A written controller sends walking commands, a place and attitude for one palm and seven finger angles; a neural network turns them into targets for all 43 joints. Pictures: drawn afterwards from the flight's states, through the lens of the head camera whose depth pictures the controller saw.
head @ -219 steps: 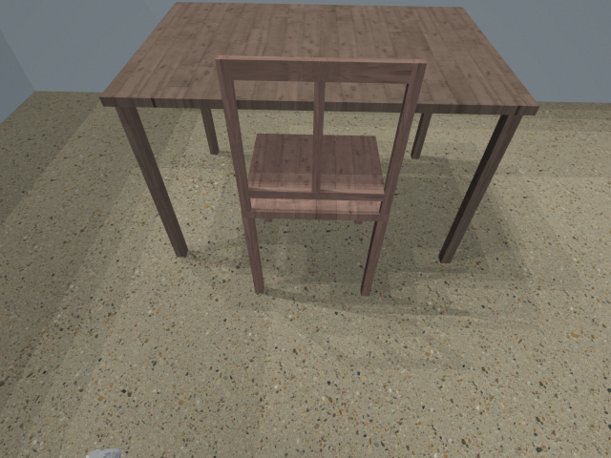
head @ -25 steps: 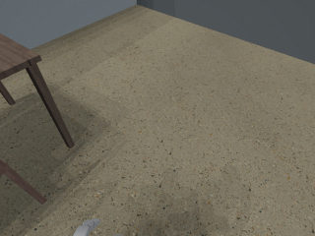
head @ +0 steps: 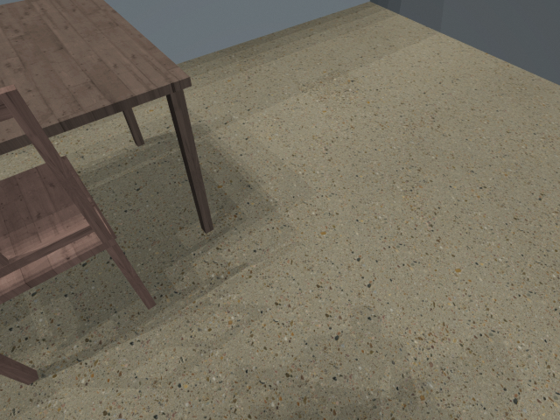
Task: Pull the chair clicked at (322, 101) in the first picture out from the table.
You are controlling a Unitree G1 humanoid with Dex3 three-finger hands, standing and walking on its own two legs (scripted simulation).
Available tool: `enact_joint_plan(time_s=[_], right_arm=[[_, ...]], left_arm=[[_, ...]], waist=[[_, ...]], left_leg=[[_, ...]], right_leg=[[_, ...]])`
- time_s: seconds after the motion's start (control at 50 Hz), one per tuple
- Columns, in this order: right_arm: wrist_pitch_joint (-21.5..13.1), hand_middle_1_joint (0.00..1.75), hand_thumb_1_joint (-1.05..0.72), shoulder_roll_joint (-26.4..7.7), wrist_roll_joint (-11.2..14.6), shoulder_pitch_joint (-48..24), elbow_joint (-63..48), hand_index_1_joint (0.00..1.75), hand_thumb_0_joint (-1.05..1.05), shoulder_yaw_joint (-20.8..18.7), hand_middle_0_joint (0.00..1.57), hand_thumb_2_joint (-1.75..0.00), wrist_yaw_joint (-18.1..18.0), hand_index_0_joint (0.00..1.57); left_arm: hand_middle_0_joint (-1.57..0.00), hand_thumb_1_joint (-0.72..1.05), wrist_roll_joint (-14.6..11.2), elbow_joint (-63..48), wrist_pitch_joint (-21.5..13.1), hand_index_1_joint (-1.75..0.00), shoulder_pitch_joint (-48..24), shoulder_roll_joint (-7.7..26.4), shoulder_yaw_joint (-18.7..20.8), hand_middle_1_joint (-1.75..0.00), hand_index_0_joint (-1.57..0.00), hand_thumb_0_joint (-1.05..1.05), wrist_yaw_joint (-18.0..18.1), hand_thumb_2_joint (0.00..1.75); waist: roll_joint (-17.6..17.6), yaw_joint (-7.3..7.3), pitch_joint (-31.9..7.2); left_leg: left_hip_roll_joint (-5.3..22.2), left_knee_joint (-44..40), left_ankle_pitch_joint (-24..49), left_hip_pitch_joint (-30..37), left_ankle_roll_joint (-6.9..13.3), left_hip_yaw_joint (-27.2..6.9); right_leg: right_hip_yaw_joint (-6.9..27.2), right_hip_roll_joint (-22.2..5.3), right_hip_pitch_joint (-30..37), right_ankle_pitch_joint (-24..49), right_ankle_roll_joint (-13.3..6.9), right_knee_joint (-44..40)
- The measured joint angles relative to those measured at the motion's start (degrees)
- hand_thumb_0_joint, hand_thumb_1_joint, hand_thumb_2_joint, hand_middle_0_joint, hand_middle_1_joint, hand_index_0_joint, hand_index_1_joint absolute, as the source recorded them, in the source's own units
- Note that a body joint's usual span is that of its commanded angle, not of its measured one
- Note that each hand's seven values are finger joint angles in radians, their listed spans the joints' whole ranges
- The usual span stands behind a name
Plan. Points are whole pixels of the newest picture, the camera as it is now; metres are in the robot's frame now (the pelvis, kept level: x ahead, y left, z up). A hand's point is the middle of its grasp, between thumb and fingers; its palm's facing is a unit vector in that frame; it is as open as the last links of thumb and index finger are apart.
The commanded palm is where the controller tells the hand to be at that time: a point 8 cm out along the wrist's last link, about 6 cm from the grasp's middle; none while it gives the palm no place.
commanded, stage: turn to face it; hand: left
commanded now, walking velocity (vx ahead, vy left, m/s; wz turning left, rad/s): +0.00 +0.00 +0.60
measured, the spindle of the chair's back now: out of the picture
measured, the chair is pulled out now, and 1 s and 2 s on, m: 0.00 0.00 0.00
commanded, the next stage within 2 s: take the last steps up to it in 1.02 s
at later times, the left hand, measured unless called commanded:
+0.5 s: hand out of the picture -0.08 +0.20 -0.18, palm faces +0.38 -0.89 -0.25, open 7.4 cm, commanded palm none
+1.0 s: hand out of the picture -0.06 +0.18 -0.15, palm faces +0.57 -0.77 -0.28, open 7.3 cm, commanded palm none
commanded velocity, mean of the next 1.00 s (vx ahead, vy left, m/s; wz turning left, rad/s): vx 0.00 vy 0.00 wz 0.49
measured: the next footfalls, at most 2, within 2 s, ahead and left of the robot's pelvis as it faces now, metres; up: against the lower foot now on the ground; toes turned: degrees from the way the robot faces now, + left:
right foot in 0.08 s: +0.04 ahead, -0.15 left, +0.00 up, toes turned +3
left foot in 0.50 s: -0.04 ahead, +0.12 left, +0.00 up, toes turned +26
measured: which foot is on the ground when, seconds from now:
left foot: down 0.00-0.08, up 0.10-0.48, down 0.50-0.88, up 0.90-1.00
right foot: up 0.00-0.06, down 0.08-0.50, up 0.52-0.86, down 0.88-1.00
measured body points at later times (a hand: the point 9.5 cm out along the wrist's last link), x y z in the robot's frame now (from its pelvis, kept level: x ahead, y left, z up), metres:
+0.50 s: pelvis -0.03 -0.01 -0.02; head +0.01 +0.01 +0.43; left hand -0.10 +0.24 -0.16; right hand +0.18 -0.22 -0.14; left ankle -0.08 +0.10 -0.75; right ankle +0.01 -0.16 -0.74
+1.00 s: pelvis -0.02 -0.03 -0.01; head +0.01 -0.04 +0.44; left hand -0.09 +0.22 -0.13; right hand +0.18 -0.21 -0.16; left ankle -0.11 +0.07 -0.67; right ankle +0.04 -0.12 -0.74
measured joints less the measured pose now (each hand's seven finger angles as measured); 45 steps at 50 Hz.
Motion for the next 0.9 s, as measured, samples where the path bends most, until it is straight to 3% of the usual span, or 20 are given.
enact_joint_plan(time_s=[0.06, 0.08, 0.1, 0.16, 0.2, 0.24, 0.34, 0.44, 0.48, 0.5, 0.56, 0.64, 0.76, 0.82, 0.86, 0.9], right_arm=[[0.8, 0.3, -0.9, -0.9, 0.1, -0.2, -0.4, 0.3, 0.0, -0.5, 0.2, -0.89, 0.3, 0.2], [1.0, 0.3, -0.9, -1.0, 0.4, 0.0, -0.8, 0.3, 0.0, -0.7, 0.2, -0.89, 0.4, 0.2], [1.3, 0.3, -0.9, -1.5, 0.4, -0.2, -0.8, 0.3, 0.0, -1.1, 0.2, -0.89, 0.4, 0.2], [2.1, 0.3, -0.9, -2.4, 0.1, -0.5, -0.8, 0.3, 0.01, -1.9, 0.2, -0.89, 0.7, 0.2], [2.3, 0.3, -0.91, -2.6, 0.0, -0.9, -1.0, 0.3, 0.01, -2.0, 0.2, -0.89, 1.2, 0.2], [2.4, 0.3, -0.91, -2.4, 0.0, -1.2, -1.2, 0.3, 0.01, -1.9, 0.2, -0.89, 1.7, 0.2], [2.8, 0.3, -0.91, -1.9, 0.2, -2.7, -1.4, 0.3, 0.01, -1.4, 0.2, -0.89, 2.2, 0.19], [2.4, 0.3, -0.91, -1.5, 0.6, -5.0, -2.0, 0.3, 0.01, -0.5, 0.19, -0.89, 2.3, 0.19], [1.5, 0.3, -0.91, -1.4, 0.6, -5.4, -2.8, 0.3, 0.01, -0.1, 0.2, -0.89, 2.3, 0.19], [0.8, 0.3, -0.91, -1.9, 0.5, -5.3, -3.5, 0.3, 0.01, 0.0, 0.2, -0.89, 2.3, 0.19], [-0.5, 0.3, -0.91, -0.5, 0.5, -5.9, -3.6, 0.3, 0.0, 0.5, 0.2, -0.89, 1.7, 0.2], [-0.5, 0.3, -0.9, 0.6, 0.2, -4.6, -3.3, 0.3, 0.0, 1.3, 0.2, -0.89, 0.8, 0.2], [0.3, 0.3, -0.9, 0.8, 0.0, -2.8, -2.1, 0.3, 0.0, 1.6, 0.2, -0.89, 0.7, 0.2], [0.8, 0.3, -0.9, 0.6, -0.1, -2.0, -1.7, 0.3, 0.0, 1.3, 0.2, -0.89, 0.6, 0.2], [1.1, 0.3, -0.9, 0.5, 0.1, -1.3, -1.5, 0.3, 0.0, 1.0, 0.2, -0.89, 0.6, 0.2], [1.4, 0.3, -0.9, -0.2, 0.5, -1.0, -1.3, 0.3, 0.0, 0.4, 0.2, -0.89, 0.6, 0.2]], left_arm=[[-0.19, 0.91, -0.2, -1.8, -1.1, -0.3, -0.5, -1.2, -0.8, -0.3, -0.2, 0.0, 0.0, 0.9], [-0.2, 0.91, -0.1, -2.7, -1.7, -0.3, -0.2, -1.3, -1.0, -0.3, -0.2, 0.0, -0.1, 0.9], [-0.2, 0.91, 0.2, -3.0, -2.2, -0.3, -0.3, -2.0, -1.2, -0.3, -0.2, 0.0, 0.1, 0.9], [-0.2, 0.91, 0.4, -3.7, -2.3, -0.3, 0.5, -3.8, -2.1, -0.3, -0.2, 0.0, 0.1, 0.9], [-0.2, 0.91, 0.6, -3.8, -2.5, -0.3, 1.5, -4.4, -2.4, -0.3, -0.2, 0.0, 0.1, 0.9], [-0.2, 0.91, 0.8, -3.6, -2.6, -0.3, 2.3, -4.5, -2.7, -0.3, -0.21, 0.0, 0.1, 0.9], [-0.2, 0.9, 1.1, -3.3, -2.6, -0.3, 3.8, -4.0, -3.0, -0.3, -0.21, 0.0, -0.3, 0.9], [-0.2, 0.9, 1.3, -2.7, -2.2, -0.3, 5.1, -2.3, -2.2, -0.3, -0.21, 0.0, -0.4, 0.9], [-0.2, 0.9, 1.0, -2.4, -1.9, -0.3, 6.0, -1.2, -1.7, -0.3, -0.21, 0.0, -0.5, 0.9], [-0.2, 0.9, 0.7, -2.4, -1.5, -0.3, 6.7, -0.9, -1.4, -0.3, -0.21, 0.0, -0.6, 0.9], [-0.2, 0.91, 0.6, -1.1, 0.4, -0.3, 5.4, 1.5, -0.3, -0.3, -0.21, 0.0, -0.1, 0.9], [-0.2, 0.91, 0.3, -0.6, 0.6, -0.3, 3.4, 2.4, 0.2, -0.3, -0.2, 0.01, -0.3, 0.9], [-0.19, 0.91, 0.0, -2.5, -0.1, -0.3, 0.8, 1.2, -0.6, -0.3, -0.2, 0.0, -0.6, 0.9], [-0.2, 0.91, -0.2, -3.4, -0.7, -0.3, -0.3, -0.1, -1.1, -0.3, -0.2, 0.0, -0.5, 0.9], [-0.2, 0.91, -0.2, -4.1, -1.6, -0.3, -0.3, -0.7, -1.6, -0.3, -0.2, 0.0, -0.4, 0.9], [-0.2, 0.91, 0.3, -4.4, -2.7, -0.3, -0.2, -1.9, -2.0, -0.3, -0.2, 0.0, -0.2, 0.9]], waist=[[1.0, -0.27, -0.2], [0.7, -0.14, -0.8], [1.4, 0.14, -0.7], [2.3, 0.04, -0.4], [1.8, -0.01, -0.1], [0.8, -0.03, 0.3], [-1.2, 0.85, 1.4], [-2.8, 2.51, 2.5], [-3.3, 2.73, 2.4], [-2.6, 2.65, 1.7], [-4.4, 3.01, 2.8], [-3.6, 2.66, 2.9], [-1.6, 1.48, 2.3], [-0.4, 0.66, 1.9], [0.0, 0.46, 1.3], [1.4, 0.31, 1.1]], left_leg=[[-0.8, 2.5, -0.4, -1.9, -1.4, -2.5], [-1.5, 4.6, -1.5, -3.4, -1.8, -2.8], [-1.5, 8.8, -6.2, -5.3, -2.5, -2.9], [-1.2, 25.9, -14.4, -10.8, -3.6, -0.4], [0.1, 34.2, -13.3, -12.8, -4.5, 1.9], [1.6, 37.2, -12.4, -13.0, -5.3, 3.6], [4.1, 30.3, -13.4, -9.0, -6.2, 5.7], [4.4, 18.6, -14.5, -3.1, -5.5, 8.0], [4.0, 9.6, -9.7, 0.8, -4.9, 9.2], [4.5, 5.7, -6.1, 2.2, -3.5, 8.5], [3.3, 9.1, -8.8, 0.4, -1.3, 7.4], [2.9, 5.7, -6.9, 1.7, -1.3, 4.8], [1.6, 1.9, -4.0, 2.6, -1.4, 1.2], [1.0, 2.7, -4.0, 1.9, -2.0, -0.6], [0.3, 4.7, -4.9, 0.8, -2.7, -1.5], [0.1, 11.1, -10.1, -2.0, -2.9, -2.0]], right_leg=[[-0.6, 1.3, 4.7, 3.2, -0.9, -10.3], [-0.5, 0.9, 6.8, 3.8, -2.0, -15.6], [-1.2, 1.1, 6.6, 4.5, -3.2, -15.6], [-3.9, -0.1, 7.6, 5.8, -4.8, -15.0], [-5.2, -1.3, 9.0, 6.5, -5.0, -16.1], [-6.3, -2.6, 10.0, 6.8, -4.9, -16.9], [-9.3, -5.4, 10.7, 6.6, -4.5, -17.1], [-12.3, -7.9, 9.1, 5.5, -3.1, -14.6], [-13.4, -9.0, 7.7, 4.1, -2.0, -11.7], [-13.6, -9.0, 5.9, 2.9, -1.4, -8.4], [-6.9, -7.6, -0.7, -6.7, -0.2, 6.8], [-3.5, -4.6, -5.3, -3.3, 0.3, 15.3], [-2.0, -1.9, -3.3, -1.4, 0.1, 6.0], [-2.0, -0.2, 0.4, -0.2, -0.5, -2.2], [-2.5, 0.6, 4.4, 4.5, -1.0, -10.7], [-3.7, 0.9, 5.6, 6.3, -4.7, -12.9]])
